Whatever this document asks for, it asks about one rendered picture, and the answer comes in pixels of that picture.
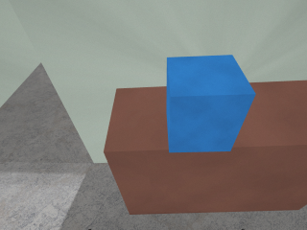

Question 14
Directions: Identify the carton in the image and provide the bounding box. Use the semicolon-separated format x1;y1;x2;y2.
166;55;256;153

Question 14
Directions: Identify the pedestal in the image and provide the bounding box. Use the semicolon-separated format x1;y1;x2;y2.
104;80;307;215

